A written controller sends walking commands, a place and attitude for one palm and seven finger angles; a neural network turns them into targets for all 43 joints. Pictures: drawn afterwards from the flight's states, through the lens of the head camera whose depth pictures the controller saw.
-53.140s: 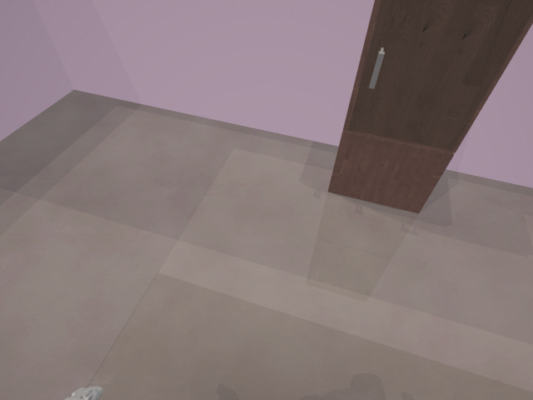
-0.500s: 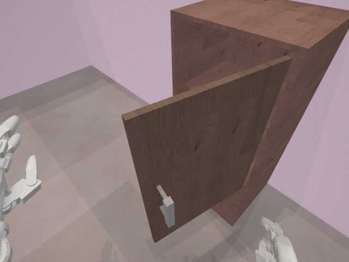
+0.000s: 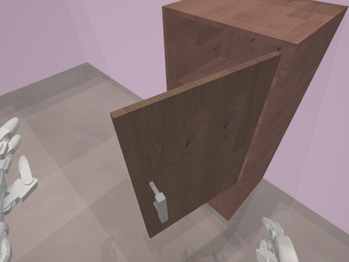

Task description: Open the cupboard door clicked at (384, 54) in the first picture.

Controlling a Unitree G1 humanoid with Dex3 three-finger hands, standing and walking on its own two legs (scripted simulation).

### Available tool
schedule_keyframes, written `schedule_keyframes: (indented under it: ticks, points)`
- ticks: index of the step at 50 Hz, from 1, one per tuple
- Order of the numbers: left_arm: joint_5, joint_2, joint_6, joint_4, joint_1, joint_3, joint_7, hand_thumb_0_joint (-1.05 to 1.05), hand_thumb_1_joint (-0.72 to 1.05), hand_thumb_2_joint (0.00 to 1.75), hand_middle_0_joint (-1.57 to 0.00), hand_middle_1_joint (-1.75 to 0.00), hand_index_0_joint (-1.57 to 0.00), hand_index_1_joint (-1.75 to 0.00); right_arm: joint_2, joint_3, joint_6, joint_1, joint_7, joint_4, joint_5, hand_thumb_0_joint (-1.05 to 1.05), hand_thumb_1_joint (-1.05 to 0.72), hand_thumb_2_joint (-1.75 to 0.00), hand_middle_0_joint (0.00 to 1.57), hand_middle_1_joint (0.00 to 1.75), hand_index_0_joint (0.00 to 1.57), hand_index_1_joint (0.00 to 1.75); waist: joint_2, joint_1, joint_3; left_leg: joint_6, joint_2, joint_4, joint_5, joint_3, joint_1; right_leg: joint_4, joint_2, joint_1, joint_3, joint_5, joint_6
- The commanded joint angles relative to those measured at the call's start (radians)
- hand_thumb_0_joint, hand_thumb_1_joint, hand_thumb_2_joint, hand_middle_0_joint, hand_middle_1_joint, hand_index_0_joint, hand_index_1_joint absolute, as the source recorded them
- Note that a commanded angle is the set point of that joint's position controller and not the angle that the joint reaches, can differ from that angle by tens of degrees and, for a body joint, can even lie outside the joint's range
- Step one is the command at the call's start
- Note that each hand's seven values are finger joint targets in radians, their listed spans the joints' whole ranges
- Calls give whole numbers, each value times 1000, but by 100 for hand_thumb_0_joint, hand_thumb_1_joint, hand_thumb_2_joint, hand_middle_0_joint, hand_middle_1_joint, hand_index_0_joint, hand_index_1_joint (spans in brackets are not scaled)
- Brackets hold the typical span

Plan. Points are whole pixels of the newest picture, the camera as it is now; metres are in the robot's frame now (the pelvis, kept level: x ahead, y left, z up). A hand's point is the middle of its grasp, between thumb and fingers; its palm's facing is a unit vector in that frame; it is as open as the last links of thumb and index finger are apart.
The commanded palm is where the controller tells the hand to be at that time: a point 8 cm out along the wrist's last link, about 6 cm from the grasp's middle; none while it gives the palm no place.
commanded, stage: step back with the hand held close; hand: left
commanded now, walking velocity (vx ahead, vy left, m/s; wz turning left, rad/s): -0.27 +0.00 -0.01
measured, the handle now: (158, 202) +0.28 +0.09 -0.06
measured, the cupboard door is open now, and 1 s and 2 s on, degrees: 77 77 77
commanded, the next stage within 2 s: stop stepping back and stand still in 0.90 s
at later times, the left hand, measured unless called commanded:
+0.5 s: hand (0, 222) +0.13 +0.29 +0.16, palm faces +0.39 -0.78 -0.49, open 7.4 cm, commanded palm +0.07 +0.33 +0.17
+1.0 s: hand out of the picture +0.01 +0.32 +0.17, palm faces +0.53 -0.74 -0.42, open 7.4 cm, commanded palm -0.06 +0.34 +0.17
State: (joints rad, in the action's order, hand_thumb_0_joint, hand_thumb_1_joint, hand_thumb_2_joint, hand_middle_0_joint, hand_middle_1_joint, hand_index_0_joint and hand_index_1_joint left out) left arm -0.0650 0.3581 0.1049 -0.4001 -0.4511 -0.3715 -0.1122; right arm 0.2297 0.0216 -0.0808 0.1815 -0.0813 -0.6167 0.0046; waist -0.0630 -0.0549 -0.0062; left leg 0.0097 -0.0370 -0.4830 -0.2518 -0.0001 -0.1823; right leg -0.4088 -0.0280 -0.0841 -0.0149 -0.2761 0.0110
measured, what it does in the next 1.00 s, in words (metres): walks backwards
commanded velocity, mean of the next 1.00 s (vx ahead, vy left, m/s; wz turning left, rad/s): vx -0.30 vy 0.00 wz -0.03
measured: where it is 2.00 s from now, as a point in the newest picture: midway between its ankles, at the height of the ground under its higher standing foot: outside the picture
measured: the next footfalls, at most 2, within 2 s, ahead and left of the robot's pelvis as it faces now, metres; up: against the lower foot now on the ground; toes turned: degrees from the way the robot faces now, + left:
right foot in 1.16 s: -0.28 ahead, -0.06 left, +0.00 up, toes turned -3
left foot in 1.26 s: -0.09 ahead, +0.11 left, +0.00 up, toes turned -1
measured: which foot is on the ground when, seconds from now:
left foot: down 0.00-1.00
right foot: down 0.00-0.84, up 0.86-1.00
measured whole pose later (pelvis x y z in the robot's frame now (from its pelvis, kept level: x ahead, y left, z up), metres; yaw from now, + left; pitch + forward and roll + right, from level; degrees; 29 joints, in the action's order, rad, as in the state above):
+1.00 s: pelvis -0.18 +0.04 -0.01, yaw +2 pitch +0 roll -5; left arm -0.04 0.44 0.21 -0.54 -0.47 -0.48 -0.18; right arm 0.17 -0.02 -0.12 0.16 -0.05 -0.63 -0.01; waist -0.02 -0.02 -0.04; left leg -0.06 -0.06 -0.53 -0.06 0.02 -0.48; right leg -1.07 -0.12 -0.37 0.03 -0.45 -0.02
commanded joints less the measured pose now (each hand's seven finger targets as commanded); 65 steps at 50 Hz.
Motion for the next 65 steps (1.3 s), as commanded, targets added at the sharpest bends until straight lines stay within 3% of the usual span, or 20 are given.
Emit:
schedule_keyframes:
  ticks: [1,13,25,28,32,36,38,40,42,43,44,47,53,55,57,58,59,60,63,65]
  points:
    - [13,192,93,-189,-2,-111,-8,0,90,90,-20,-30,-20,-30,114,-55,-8,-113,-10,180,-6,0,-90,-90,20,30,20,30,35,42,83,-44,-5,32,290,17,93,72,89,-110,54,418,-19]
    - [9,261,102,-295,-118,-190,-46,0,90,90,-20,-30,-20,-30,113,-75,42,-115,-20,228,4,0,-90,-90,20,30,20,30,-14,40,177,-39,-37,46,380,-1,-5,-29,65,-44,46,461,-26]
    - [43,232,158,-316,-70,-185,-60,0,90,90,-20,-30,-20,-30,135,-74,-22,-82,-20,231,-1,0,-90,-90,20,30,20,30,-71,55,32,-86,-85,192,-367,-112,-414,-79,3,-7,62,-57,-36]
    - [58,238,168,-308,-56,-205,-63,0,90,90,-20,-30,-20,-30,139,-76,-46,-84,-23,223,-5,0,-90,-90,20,30,20,30,-145,45,45,-117,-140,273,-494,-189,-548,-238,-50,104,31,5,-40]
    - [49,236,181,-343,-68,-217,-56,0,90,90,-20,-30,-20,-30,123,-81,-70,-69,-11,217,-8,0,-90,-90,20,30,20,30,-91,53,53,-106,-97,151,-434,-127,-505,-183,-24,24,123,21,-11]
    - [32,234,171,-348,-34,-167,-71,0,90,90,-20,-30,-20,-30,95,-88,-59,-27,8,151,-12,0,-90,-90,20,30,20,30,229,75,74,0,59,-334,-140,20,-70,170,230,-481,381,-162,108]
    - [39,246,164,-350,23,-160,-84,0,90,90,-20,-30,-20,-30,90,-85,-48,-34,10,129,-16,0,-90,-90,20,30,20,30,214,87,72,-2,54,-333,-95,12,-21,144,248,-504,338,-24,110]
    - [37,246,158,-334,56,-157,-83,0,90,90,-20,-30,-20,-30,97,-73,-43,-62,-2,142,-10,0,-90,-90,20,30,20,30,116,84,-3,-29,5,-18,-130,-49,-68,29,115,-478,207,-63,23]
    - [47,255,183,-344,42,-206,-81,0,90,90,-20,-30,-20,-30,134,-80,-59,-95,-15,165,-8,0,-90,-90,20,30,20,30,-193,58,55,-122,-229,276,-346,-290,-398,-326,-52,-134,52,-28,-46]
    - [60,275,194,-338,33,-236,-77,0,90,90,-20,-30,-20,-30,131,-89,-69,-106,-17,162,-14,0,-90,-90,20,30,20,30,-274,55,95,-171,-314,408,-564,-389,-563,-589,-101,30,47,-88,-49]
    - [50,258,193,-333,17,-240,-71,0,90,90,-20,-30,-20,-30,109,-100,-77,-88,-12,164,-18,0,-90,-90,20,30,20,30,-217,59,109,-196,-344,409,-514,-395,-555,-758,-103,-5,67,-135,-47]
    - [28,213,177,-354,-3,-192,-70,0,90,90,-20,-30,-20,-30,103,-108,-93,-106,24,134,-21,0,-90,-90,20,30,20,30,-91,46,107,-169,-278,288,-279,-238,-343,-776,-69,-196,58,-202,-31]
    - [-2,232,162,-395,-57,-166,-68,0,90,90,-20,-30,-20,-30,88,-71,-104,-68,35,123,-19,0,-90,-90,20,30,20,30,-246,47,173,-21,-140,346,-259,-96,-92,-147,-95,-90,-93,-328,19]
    - [-2,260,172,-406,-73,-185,-52,0,90,90,-20,-30,-20,-30,74,-62,-91,-58,36,131,-16,0,-90,-90,20,30,20,30,-117,50,153,33,-37,136,-104,24,-15,181,-10,-120,-6,-213,58]
    - [-7,362,188,-424,-68,-277,-64,0,90,90,-20,-30,-20,-30,71,-53,-64,-72,33,118,-31,0,-90,-90,20,30,20,30,139,45,157,17,9,-273,38,39,48,248,255,-341,246,-12,132]
    - [-9,386,189,-392,-58,-312,-76,0,90,90,-20,-30,-20,-30,73,-38,-67,-75,34,114,-46,0,-90,-90,20,30,20,30,102,49,215,13,4,-272,51,43,-7,173,296,-250,230,239,162]
    - [-16,266,158,-336,-50,-201,-62,0,90,90,-20,-30,-20,-30,68,-58,-67,-43,31,120,-10,0,-90,-90,20,30,20,30,274,58,219,7,40,-291,63,24,-95,65,232,-121,197,353,123]
    - [-13,282,141,-346,-23,-219,-63,0,90,90,-20,-30,-20,-30,87,-64,-68,-69,24,144,6,0,-90,-90,20,30,20,30,306,61,168,-6,20,-262,98,29,-105,32,213,-112,181,453,99]
    - [-6,259,121,-254,0,-197,-57,0,90,90,-20,-30,-20,-30,104,-56,-74,-59,-3,116,12,0,-90,-90,20,30,20,30,-11,102,111,-54,-4,-36,228,-10,140,-143,99,-244,39,331,-2]
    - [-4,265,133,-293,32,-183,-63,0,90,90,-20,-30,-20,-30,107,-50,-89,-62,-7,119,-1,0,-90,-90,20,30,20,30,-234,87,133,-132,-175,225,-119,-333,112,-339,-20,-296,-12,-187,-23]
